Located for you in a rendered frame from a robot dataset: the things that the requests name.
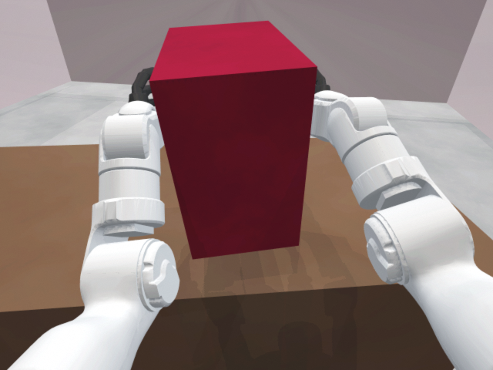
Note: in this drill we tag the left robot upper arm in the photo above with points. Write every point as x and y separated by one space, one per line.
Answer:
124 285

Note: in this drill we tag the robot right hand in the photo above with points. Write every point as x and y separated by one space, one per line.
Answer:
321 83

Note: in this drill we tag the right robot forearm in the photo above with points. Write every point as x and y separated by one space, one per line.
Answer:
383 173

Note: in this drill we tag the left robot forearm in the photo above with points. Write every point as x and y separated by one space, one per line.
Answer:
129 170

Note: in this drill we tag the pedestal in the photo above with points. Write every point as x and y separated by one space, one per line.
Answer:
317 306

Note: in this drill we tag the carton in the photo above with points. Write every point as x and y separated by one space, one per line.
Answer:
235 104

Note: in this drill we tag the right robot upper arm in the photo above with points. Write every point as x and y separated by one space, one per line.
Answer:
423 245

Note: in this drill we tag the robot left hand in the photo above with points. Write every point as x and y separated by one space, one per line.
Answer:
140 90

